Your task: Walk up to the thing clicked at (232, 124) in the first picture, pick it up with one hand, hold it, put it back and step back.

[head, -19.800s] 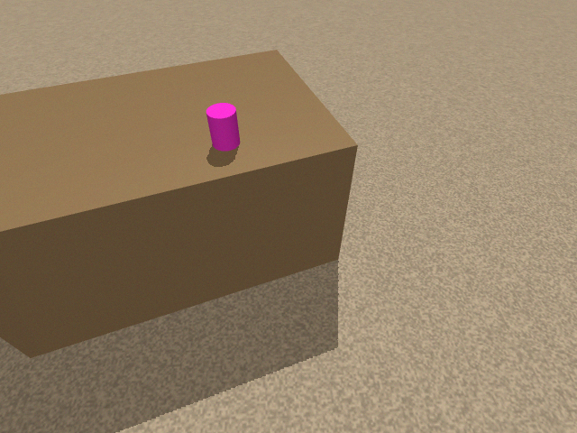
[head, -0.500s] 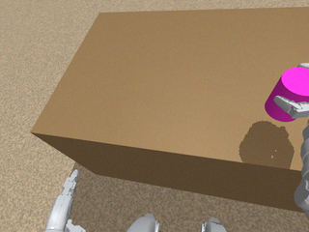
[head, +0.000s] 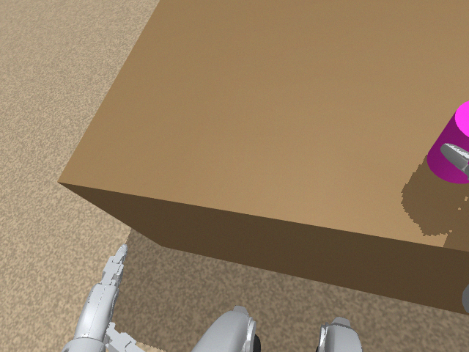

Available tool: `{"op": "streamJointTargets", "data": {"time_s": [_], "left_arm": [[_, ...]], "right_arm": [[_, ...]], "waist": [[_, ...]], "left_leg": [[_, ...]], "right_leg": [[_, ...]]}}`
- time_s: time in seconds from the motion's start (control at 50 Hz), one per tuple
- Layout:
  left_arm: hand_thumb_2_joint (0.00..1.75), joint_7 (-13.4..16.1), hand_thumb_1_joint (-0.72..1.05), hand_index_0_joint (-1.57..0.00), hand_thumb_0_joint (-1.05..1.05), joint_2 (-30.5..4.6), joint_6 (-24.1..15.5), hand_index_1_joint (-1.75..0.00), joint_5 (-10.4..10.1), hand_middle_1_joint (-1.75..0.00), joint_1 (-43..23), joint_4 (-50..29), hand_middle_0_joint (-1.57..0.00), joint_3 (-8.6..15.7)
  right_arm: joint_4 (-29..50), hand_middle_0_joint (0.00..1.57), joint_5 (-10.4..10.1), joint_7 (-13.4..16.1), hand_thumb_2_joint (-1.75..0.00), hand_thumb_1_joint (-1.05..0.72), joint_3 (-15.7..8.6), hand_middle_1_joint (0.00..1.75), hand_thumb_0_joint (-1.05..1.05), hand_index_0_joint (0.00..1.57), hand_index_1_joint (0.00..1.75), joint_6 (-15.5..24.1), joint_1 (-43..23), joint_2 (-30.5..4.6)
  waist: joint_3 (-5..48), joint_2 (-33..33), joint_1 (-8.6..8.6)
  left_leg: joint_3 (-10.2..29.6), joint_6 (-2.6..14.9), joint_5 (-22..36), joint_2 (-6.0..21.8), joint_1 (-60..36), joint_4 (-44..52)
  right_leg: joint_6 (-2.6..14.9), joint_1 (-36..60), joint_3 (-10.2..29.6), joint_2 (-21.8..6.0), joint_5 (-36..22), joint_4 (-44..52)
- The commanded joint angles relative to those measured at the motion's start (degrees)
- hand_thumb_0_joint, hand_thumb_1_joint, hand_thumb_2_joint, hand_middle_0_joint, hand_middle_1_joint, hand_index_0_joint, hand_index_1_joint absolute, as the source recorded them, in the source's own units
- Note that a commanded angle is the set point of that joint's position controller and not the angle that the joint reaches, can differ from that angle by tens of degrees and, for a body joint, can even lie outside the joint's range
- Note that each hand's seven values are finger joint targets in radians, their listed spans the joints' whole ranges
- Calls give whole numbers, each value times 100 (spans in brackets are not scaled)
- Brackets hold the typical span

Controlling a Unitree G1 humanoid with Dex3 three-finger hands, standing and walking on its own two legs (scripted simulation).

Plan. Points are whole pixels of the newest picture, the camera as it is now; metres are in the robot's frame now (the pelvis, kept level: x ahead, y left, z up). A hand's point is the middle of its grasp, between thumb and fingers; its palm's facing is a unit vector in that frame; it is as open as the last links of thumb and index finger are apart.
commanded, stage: lower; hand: right
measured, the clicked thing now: out of the picture +0.50 -0.27 -0.01
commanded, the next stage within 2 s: loosen in 0.26 s
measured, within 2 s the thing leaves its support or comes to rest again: rests again in 0.08 s
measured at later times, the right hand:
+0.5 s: hand out of the picture +0.50 -0.28 +0.00, palm faces +0.36 +0.93 +0.00, open 11.4 cm
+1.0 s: hand out of the picture +0.50 -0.29 +0.00, palm faces +0.36 +0.93 +0.00, open 14.9 cm
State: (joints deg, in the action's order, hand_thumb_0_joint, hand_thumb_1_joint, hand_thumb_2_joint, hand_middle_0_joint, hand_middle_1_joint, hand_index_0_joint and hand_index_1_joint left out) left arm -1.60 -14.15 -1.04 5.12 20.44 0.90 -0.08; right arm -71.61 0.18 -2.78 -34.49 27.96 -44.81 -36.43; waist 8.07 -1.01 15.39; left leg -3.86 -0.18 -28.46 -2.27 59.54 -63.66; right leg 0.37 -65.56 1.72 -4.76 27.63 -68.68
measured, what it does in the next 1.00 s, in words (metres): stands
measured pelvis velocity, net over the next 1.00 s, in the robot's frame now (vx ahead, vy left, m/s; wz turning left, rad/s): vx -0.01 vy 0.00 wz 0.00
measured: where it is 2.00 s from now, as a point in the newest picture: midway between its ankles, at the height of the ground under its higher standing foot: outside the picture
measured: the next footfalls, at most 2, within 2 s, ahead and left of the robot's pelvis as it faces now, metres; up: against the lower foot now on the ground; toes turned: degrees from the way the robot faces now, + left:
none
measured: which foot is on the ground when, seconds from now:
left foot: down 0.00-1.00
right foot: down 0.00-1.00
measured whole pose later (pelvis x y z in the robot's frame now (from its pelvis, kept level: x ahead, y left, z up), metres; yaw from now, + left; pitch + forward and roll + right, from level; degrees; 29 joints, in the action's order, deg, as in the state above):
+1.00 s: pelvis -0.01 +0.00 -0.02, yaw +0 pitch +26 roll +6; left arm -2.5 -15.2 0.8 4.8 22.4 -5.0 1.0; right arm -70.7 0.0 -2.9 -34.6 28.5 -46.5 -37.6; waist 8.0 -0.6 15.8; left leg -4.5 -0.5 -29.5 -2.2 63.8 -67.5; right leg 0.7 -70.4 2.7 -4.6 28.7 -73.0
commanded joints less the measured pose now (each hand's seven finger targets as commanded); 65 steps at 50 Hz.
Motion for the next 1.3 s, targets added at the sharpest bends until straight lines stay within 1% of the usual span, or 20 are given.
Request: {"op": "streamJointTargets", "data": {"time_s": [0.0,0.04,0.08,0.22,0.3,0.36,0.48,0.5,0.6,0.66,0.72,0.86,0.94,1.0,1.1,1.14,1.18,1.24,1.26,1.28], "left_arm": [[7,145,-57,-4,0,-1133,-211,-6,-38,-4,160,-1158,-5,800],[7,156,-57,-4,0,-1216,-198,-6,-54,-4,54,-1211,-5,886],[8,117,-57,-4,0,-1028,-174,-6,-33,-4,274,-1043,-5,665],[7,114,-57,-4,0,-1139,-151,-5,-41,-4,236,-1257,-5,832],[7,77,-57,-4,0,-1015,-129,-5,-23,-4,232,-1298,-5,702],[7,85,-57,-5,0,-1220,-98,-5,-19,-4,383,-1405,-6,921],[5,41,-53,-6,0,-1109,-70,-5,-37,-5,418,-1560,-6,820],[5,43,-53,-5,0,-1100,-72,-5,-40,-5,430,-1605,-5,850],[7,54,-56,-4,0,-1103,-67,-6,-54,-5,379,-1612,-5,821],[7,56,-57,-4,0,-1115,-65,-6,-43,-5,394,-1562,-5,833],[7,68,-57,-4,0,-1118,-48,-6,-28,-5,398,-1626,-6,784],[7,72,-58,-4,0,-1115,-54,-6,-44,-5,409,-1552,-5,829],[5,68,-54,-5,0,-1136,-41,-6,-56,-5,472,-1427,-6,844],[5,110,-54,-5,0,-1393,-34,-6,-87,-5,250,-1865,-6,1031],[6,129,-55,-5,0,-1117,63,-6,-121,-5,525,-1302,-6,765],[6,128,-55,-4,0,-1013,116,-6,-127,-4,504,-863,-6,629],[5,176,-55,-5,0,-1112,93,-5,-161,-4,111,-1052,-6,676],[6,247,-56,-4,0,-1229,118,-6,-194,-4,58,-889,-5,741],[6,249,-57,-4,0,-1141,114,-6,-232,-4,4,-823,-6,593],[6,258,-57,-4,0,-1050,107,-5,-229,-4,23,-666,-5,504]], "right_arm": [[1534,122,-156,-1,-128,-7,-165,140,0,127,140,600,-2606,-1806],[1492,121,-144,-15,-127,-9,-165,139,0,127,139,598,-2547,-1810],[1283,121,-141,-49,-126,-8,-71,138,0,126,138,602,-2451,-1641],[1462,120,-93,-57,-125,-10,-195,136,0,125,136,649,-2548,-1938],[1080,119,-93,-64,-125,-10,-82,136,0,124,136,620,-2408,-1644],[1224,121,-51,-33,-119,-2,-161,134,0,126,134,606,-2482,-1824],[1334,107,-13,-21,-71,21,-167,92,0,109,92,553,-2568,-1891],[1168,106,-10,-29,-63,28,-127,86,0,108,86,529,-2491,-1799],[1278,72,22,-12,-35,47,-96,57,0,74,57,495,-2541,-1830],[960,64,-9,-36,-31,44,27,49,0,65,50,417,-2330,-1569],[1259,52,-10,4,-26,44,-70,41,0,53,41,422,-2432,-1737],[1140,33,-54,10,-23,39,19,30,0,34,30,374,-2277,-1495],[1263,22,-57,39,-21,41,-74,24,0,23,24,384,-2308,-1626],[1476,16,-29,51,-14,43,-226,15,0,16,15,414,-2459,-2040],[2010,8,-36,-7,-3,50,-431,5,0,7,5,327,-2717,-2630],[1744,7,-21,-30,-2,54,-397,5,0,7,5,186,-2550,-2688],[2257,6,-60,-59,-3,54,-472,5,0,6,5,137,-3121,-3025],[1506,6,-21,-239,-3,52,-209,5,0,6,5,-161,-2680,-2700],[1405,6,-37,-298,-4,51,-164,5,0,6,5,-259,-2615,-2695],[1333,6,-63,-376,-4,54,-114,5,0,6,5,-328,-2731,-2605]], "waist": [[3213,1920,-17],[3232,1804,5],[2925,1887,-30],[3147,1952,-42],[2877,1835,33],[3012,1794,57],[2947,1671,12],[2939,1594,107],[2923,1732,18],[2754,1815,69],[3027,1890,5],[2718,1701,93],[2723,1661,27],[3226,1744,59],[3366,2310,-221],[2922,2290,-365],[3291,2397,-374],[2997,2195,-212],[2824,2127,-340],[2720,2051,-289]], "left_leg": [[30,143,1946,-178,-672,535],[16,146,1911,-180,-619,518],[14,161,1750,-178,-489,486],[66,149,1798,-165,-521,407],[40,152,1614,-180,-356,360],[48,138,1672,-188,-330,337],[151,99,1580,-161,-573,402],[151,88,1609,-168,-597,403],[128,115,1426,-168,-456,372],[31,151,1316,-199,-224,320],[11,149,1472,-205,-298,293],[9,143,1374,-199,-216,342],[-2,148,1488,-198,-240,271],[-38,163,1395,-199,-395,353],[37,145,1729,-170,-762,527],[55,151,1629,-160,-702,608],[93,158,1672,-147,-972,754],[8,152,1668,-184,-988,945],[4,152,1621,-175,-1057,1049],[-6,151,1690,-184,-1080,1088]], "right_leg": [[-33,3146,255,93,-2580,615],[-19,3131,272,77,-2534,585],[-39,2915,262,93,-2371,625],[-7,2818,239,122,-2195,490],[-16,2529,261,115,-1926,469],[9,2582,267,103,-1968,407],[57,2153,198,156,-1485,381],[65,2103,195,155,-1468,344],[35,2189,220,143,-1381,403],[-25,2342,256,122,-1475,485],[-23,2536,278,111,-1753,460],[4,2362,277,93,-1558,474],[-3,2337,296,106,-1747,460],[-31,2786,343,82,-1771,566],[-52,3144,212,145,-2210,654],[-60,2975,179,164,-2183,752],[-72,3284,174,155,-2135,873],[-90,3492,226,115,-2289,1102],[-78,3488,213,132,-2255,1210],[-82,3483,239,106,-2376,1240]]}}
